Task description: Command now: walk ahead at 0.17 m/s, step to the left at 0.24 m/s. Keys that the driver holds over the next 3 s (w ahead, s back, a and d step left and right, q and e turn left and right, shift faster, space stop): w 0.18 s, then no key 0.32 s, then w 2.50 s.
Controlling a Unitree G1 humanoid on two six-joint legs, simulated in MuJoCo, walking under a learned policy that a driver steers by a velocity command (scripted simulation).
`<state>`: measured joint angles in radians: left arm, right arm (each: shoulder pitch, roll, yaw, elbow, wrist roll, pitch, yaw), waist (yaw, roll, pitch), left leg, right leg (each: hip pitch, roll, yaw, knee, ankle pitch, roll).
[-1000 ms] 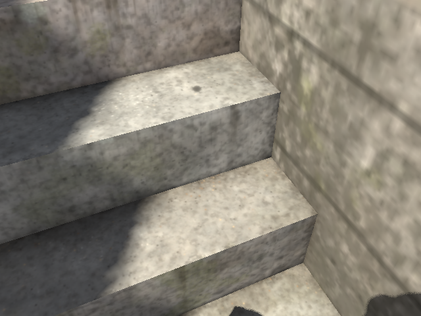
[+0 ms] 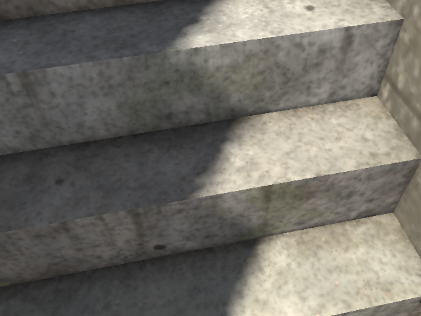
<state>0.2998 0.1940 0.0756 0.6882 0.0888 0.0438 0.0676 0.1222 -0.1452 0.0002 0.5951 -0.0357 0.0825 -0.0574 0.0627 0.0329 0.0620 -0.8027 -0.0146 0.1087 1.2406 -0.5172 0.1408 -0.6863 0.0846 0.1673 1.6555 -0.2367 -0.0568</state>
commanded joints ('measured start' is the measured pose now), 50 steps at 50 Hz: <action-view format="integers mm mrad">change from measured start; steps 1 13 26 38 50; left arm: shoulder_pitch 360 -73 123 81 96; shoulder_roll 42 10 42 128 179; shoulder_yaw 19 -139 2 -22 10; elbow -3 -113 0 -82 59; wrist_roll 2 46 -42 -62 -80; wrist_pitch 57 -67 15 21 -196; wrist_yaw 29 -64 13 -82 10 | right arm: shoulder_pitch -397 -130 -38 -125 -338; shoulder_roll -18 93 73 -137 -94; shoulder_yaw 5 18 12 -42 -41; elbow -111 -249 -40 -63 -234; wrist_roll -13 136 -4 -52 -37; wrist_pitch -25 -59 -40 -159 -66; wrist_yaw -26 -83 14 -24 38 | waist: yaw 211 -183 8 103 -12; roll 46 74 183 10 -39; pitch -54 -150 -45 -132 99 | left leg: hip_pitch -283 -153 559 184 -893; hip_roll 134 -132 88 170 8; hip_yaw -176 -274 -124 -316 -351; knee -553 1291 -590 -341 1283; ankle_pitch -250 -211 826 -75 291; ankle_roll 20 -157 44 37 -112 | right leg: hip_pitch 170 310 133 191 705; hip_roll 63 -223 155 -59 -592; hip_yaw -157 -117 -228 -223 371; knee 352 -1101 -309 -568 -1657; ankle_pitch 100 565 -356 178 -482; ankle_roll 116 -88 47 37 -184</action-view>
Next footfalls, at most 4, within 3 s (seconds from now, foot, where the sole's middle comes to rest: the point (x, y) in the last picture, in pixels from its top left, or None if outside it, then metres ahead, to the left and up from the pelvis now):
0.24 right None -0.07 -0.03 -0.87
0.48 left None -0.12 0.19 -0.88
0.86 right None -0.25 -0.01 -1.10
1.30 left None -0.07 0.16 -0.88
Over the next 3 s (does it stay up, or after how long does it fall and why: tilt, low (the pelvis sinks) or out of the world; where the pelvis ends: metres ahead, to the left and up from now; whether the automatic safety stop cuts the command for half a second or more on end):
stays up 0.02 -0.02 -0.10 its command is cut after 2.1 s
